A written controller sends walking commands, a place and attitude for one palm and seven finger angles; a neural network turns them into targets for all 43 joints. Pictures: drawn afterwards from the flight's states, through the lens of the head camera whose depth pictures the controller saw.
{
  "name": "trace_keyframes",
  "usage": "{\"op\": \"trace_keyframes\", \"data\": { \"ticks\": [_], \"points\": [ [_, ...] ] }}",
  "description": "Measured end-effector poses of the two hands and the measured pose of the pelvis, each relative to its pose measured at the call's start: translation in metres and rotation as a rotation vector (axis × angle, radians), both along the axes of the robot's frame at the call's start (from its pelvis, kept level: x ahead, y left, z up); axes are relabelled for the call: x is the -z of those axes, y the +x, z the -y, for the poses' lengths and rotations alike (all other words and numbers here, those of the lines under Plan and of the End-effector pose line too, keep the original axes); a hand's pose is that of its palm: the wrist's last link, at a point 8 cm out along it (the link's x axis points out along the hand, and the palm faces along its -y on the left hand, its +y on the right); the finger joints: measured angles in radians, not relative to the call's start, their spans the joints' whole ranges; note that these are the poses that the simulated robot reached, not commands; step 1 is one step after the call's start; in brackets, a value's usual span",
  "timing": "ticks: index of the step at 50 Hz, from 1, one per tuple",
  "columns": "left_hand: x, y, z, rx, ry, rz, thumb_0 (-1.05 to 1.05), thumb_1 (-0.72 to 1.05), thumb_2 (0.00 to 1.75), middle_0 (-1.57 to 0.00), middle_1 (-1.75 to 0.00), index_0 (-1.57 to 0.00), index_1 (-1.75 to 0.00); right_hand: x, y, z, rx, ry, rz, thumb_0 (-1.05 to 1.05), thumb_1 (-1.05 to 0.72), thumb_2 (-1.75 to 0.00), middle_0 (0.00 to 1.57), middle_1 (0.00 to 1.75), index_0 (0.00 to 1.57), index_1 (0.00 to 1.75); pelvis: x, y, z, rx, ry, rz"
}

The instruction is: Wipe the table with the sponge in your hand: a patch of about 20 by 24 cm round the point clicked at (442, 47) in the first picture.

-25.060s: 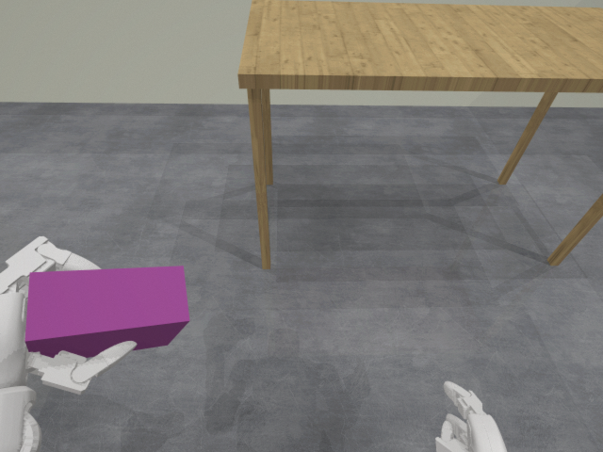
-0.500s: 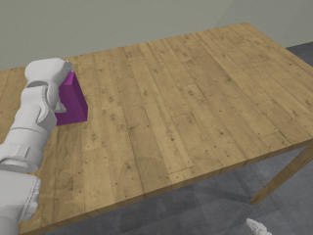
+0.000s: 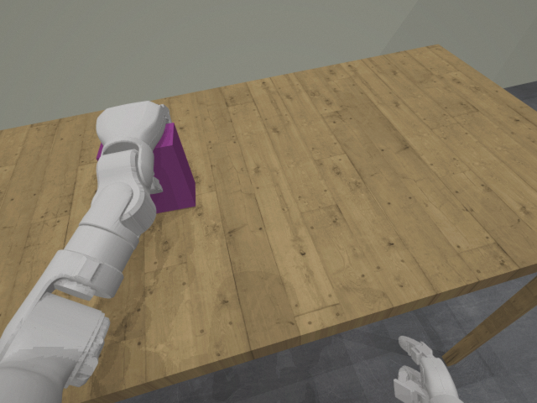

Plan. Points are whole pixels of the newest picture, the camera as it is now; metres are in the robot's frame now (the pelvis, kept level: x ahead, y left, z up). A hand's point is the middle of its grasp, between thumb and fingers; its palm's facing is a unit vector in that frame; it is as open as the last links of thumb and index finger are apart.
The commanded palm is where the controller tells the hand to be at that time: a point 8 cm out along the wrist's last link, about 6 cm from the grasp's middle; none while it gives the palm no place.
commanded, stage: wipe back along the middle lane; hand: left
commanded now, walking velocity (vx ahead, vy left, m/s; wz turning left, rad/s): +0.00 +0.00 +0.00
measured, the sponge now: (157, 182) +0.41 +0.24 +0.11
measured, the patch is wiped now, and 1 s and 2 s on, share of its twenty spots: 0.35 0.55 0.60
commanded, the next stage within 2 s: slide across to the third lane in 1.54 s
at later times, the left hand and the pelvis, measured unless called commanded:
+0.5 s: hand (152, 177) +0.37 +0.21 +0.16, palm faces +0.07 -0.05 -1.00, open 10.0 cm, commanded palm +0.33 +0.21 +0.20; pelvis -0.01 -0.02 +0.00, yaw -2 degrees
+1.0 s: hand (151, 199) +0.33 +0.20 +0.16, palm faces +0.13 -0.08 -0.99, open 10.0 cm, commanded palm +0.28 +0.18 +0.18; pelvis -0.01 -0.02 +0.00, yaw -2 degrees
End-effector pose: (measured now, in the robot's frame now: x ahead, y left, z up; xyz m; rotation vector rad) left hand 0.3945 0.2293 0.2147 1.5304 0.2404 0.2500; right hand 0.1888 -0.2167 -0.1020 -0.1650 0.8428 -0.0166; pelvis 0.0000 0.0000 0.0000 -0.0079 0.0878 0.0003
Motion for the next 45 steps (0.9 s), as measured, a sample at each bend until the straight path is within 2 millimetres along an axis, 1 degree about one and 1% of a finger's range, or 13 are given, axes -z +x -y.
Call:
{"op": "trace_keyframes", "data": {
  "ticks": [6, 11, 20, 31, 38, 45],
  "points": [
    [0.002, -0.008, 0.011, 0.015, 0.006, 0.019, 0.00, -0.52, 1.08, -0.74, -1.34, -0.75, -1.35, 0.003, -0.009, 0.011, 0.019, 0.001, -0.019, 0.01, -0.91, -0.90, 0.21, 0.30, 0.21, 0.30, 0.000, 0.000, 0.004, 0.009, 0.002, 0.010],
    [0.002, -0.016, 0.015, 0.008, -0.004, 0.031, 0.00, -0.52, 1.08, -0.73, -1.34, -0.75, -1.35, 0.003, -0.013, 0.019, 0.037, -0.002, -0.022, 0.01, -0.91, -0.90, 0.20, 0.30, 0.20, 0.30, 0.000, -0.002, 0.008, 0.019, 0.004, 0.023],
    [0.001, -0.038, 0.020, -0.001, -0.022, 0.055, 0.01, -0.51, 1.08, -0.72, -1.35, -0.74, -1.36, -0.006, -0.009, 0.028, 0.053, 0.005, 0.023, 0.01, -0.91, -0.90, 0.20, 0.30, 0.20, 0.30, 0.000, -0.007, 0.014, 0.032, 0.006, 0.046],
    [0.003, -0.059, 0.025, -0.009, -0.032, 0.069, 0.01, -0.50, 1.07, -0.71, -1.36, -0.73, -1.37, -0.017, 0.001, 0.025, 0.041, 0.023, 0.087, 0.01, -0.91, -0.90, 0.20, 0.30, 0.20, 0.30, 0.001, -0.014, 0.018, 0.037, 0.009, 0.062],
    [0.005, -0.072, 0.029, -0.010, -0.033, 0.089, 0.01, -0.49, 1.07, -0.71, -1.36, -0.72, -1.37, -0.018, 0.003, 0.020, 0.026, 0.041, 0.095, 0.01, -0.91, -0.90, 0.20, 0.30, 0.20, 0.30, 0.002, -0.016, 0.019, 0.038, 0.009, 0.069],
    [0.006, -0.081, 0.031, -0.022, -0.043, 0.103, 0.01, -0.49, 1.07, -0.70, -1.37, -0.72, -1.38, -0.018, 0.005, 0.016, 0.015, 0.055, 0.099, 0.01, -0.91, -0.90, 0.20, 0.30, 0.20, 0.30, 0.003, -0.016, 0.018, 0.038, 0.010, 0.071]
  ]
}}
